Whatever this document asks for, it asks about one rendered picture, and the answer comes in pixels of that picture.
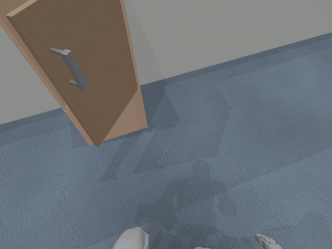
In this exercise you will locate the cupboard door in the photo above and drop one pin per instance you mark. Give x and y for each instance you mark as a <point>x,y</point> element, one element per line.
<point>95,33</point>

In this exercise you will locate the handle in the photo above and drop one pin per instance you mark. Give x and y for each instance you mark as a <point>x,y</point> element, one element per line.
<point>73,67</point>

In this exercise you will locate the robot right hand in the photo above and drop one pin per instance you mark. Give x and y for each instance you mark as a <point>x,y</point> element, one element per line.
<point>266,242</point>

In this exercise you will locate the robot left thigh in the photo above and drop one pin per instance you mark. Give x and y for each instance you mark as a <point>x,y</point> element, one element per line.
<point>134,238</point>

